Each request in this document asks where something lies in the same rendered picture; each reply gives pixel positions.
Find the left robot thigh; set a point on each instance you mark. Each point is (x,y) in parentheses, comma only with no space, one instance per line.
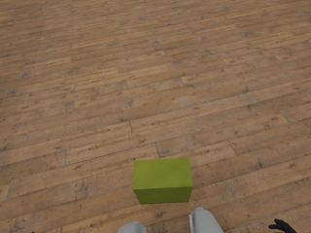
(133,227)

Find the carton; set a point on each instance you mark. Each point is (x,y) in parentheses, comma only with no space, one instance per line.
(162,181)

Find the robot thigh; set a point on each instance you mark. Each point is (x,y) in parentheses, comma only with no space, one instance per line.
(133,227)
(202,221)

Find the right robot thigh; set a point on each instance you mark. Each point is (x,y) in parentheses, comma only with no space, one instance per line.
(202,221)

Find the right robot hand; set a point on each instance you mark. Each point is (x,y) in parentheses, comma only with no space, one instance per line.
(281,225)

